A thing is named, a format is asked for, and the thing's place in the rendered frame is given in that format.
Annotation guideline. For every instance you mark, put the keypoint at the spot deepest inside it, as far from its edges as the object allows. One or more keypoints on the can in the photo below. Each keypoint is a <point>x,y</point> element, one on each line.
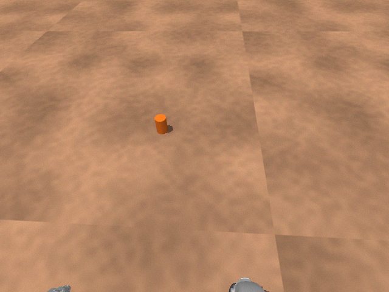
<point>161,123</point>

